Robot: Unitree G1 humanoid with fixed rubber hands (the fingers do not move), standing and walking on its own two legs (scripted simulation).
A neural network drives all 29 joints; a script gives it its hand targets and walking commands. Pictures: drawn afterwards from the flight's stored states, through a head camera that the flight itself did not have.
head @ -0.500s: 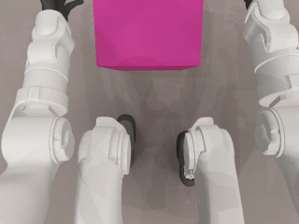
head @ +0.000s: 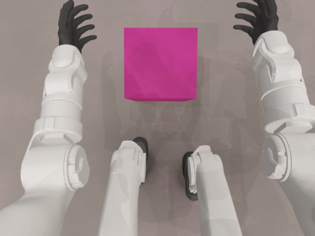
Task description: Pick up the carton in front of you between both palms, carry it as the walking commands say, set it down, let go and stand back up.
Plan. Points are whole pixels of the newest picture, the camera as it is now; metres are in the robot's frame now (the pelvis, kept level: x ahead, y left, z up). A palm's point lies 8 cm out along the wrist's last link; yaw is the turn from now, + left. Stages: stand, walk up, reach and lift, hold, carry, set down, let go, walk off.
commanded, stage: set down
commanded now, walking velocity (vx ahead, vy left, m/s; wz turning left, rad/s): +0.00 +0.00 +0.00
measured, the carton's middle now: (160, 71) +0.51 +0.04 -0.40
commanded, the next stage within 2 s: let go in 0.32 s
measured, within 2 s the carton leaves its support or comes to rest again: neither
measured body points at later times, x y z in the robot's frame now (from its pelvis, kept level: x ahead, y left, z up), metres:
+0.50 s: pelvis +0.03 +0.01 +0.14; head +0.33 +0.03 +0.47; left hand +0.50 +0.23 +0.01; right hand +0.54 -0.18 +0.02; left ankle +0.12 +0.12 -0.49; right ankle +0.06 -0.12 -0.49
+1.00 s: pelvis +0.10 +0.01 +0.23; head +0.26 +0.01 +0.65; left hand +0.34 +0.25 +0.13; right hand +0.38 -0.21 +0.12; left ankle +0.12 +0.12 -0.49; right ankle +0.06 -0.12 -0.49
